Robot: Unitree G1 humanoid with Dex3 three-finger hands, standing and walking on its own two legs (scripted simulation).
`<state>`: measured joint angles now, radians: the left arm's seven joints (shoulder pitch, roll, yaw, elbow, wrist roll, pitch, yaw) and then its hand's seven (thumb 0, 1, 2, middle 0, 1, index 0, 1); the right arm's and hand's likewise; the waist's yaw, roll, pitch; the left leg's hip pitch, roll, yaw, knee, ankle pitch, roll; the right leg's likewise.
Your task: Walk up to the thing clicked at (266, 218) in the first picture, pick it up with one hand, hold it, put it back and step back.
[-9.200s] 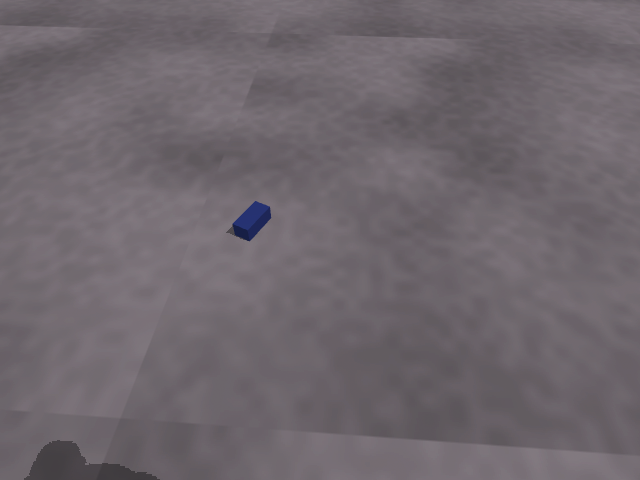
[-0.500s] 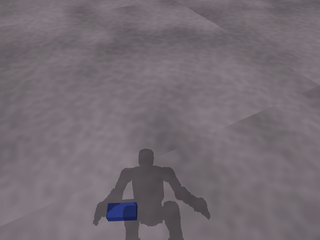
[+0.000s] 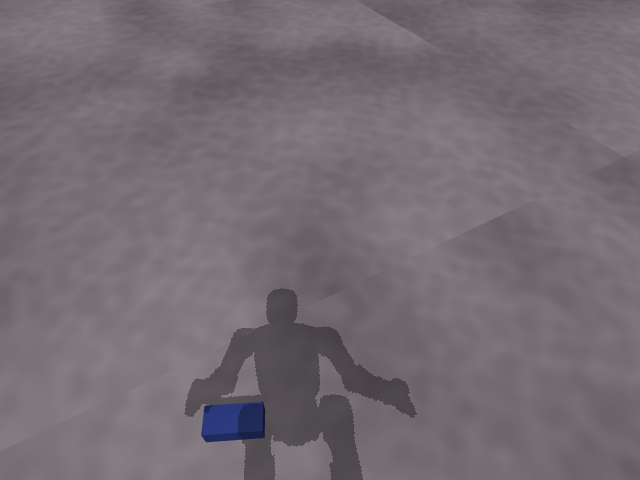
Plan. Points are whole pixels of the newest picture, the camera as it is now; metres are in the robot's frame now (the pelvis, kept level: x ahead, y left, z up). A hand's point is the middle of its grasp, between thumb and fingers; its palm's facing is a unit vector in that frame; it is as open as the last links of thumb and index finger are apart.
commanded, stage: walk up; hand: left
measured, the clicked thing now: (234, 421) +0.43 +0.23 -0.73
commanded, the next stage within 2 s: stand in 1.44 s
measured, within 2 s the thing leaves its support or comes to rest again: neither
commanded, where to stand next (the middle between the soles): +0.05 -0.01 m, yaw +1 degrees
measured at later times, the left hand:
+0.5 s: hand out of the picture +0.09 +0.24 -0.14, palm faces -0.03 -0.94 -0.33, open 7.4 cm
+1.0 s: hand out of the picture +0.09 +0.24 -0.14, palm faces -0.02 -0.95 -0.31, open 7.4 cm
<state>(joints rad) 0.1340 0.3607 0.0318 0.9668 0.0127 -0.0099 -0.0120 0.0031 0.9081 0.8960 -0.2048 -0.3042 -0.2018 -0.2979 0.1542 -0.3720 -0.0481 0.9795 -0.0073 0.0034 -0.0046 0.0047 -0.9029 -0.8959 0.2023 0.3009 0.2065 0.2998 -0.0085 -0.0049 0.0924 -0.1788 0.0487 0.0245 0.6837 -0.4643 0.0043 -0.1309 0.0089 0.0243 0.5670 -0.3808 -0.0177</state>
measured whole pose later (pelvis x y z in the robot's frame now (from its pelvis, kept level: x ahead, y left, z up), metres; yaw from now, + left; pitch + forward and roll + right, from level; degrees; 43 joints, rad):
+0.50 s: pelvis +0.00 +0.00 +0.01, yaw -1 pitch -4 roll +0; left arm 0.11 0.34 0.02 1.07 0.00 0.02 -0.02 0.00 0.91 0.90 -0.20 -0.30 -0.20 -0.30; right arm 0.14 -0.35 -0.02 1.05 0.01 0.00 0.00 0.01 -0.90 -0.90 0.20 0.30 0.21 0.30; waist -0.01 0.01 0.11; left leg -0.12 0.04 0.03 0.43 -0.25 -0.03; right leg -0.15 -0.01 0.01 0.45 -0.23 0.01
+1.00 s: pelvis +0.00 -0.01 +0.02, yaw -1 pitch -3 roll +0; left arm 0.08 0.34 0.03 1.13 0.00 0.00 -0.02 0.00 0.91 0.90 -0.20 -0.30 -0.20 -0.30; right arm 0.10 -0.35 -0.01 1.12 0.00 -0.01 0.01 0.00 -0.90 -0.90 0.20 0.30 0.21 0.30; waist 0.00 0.00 0.06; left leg -0.09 0.05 0.03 0.32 -0.17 -0.03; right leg -0.12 0.00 0.01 0.31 -0.15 0.01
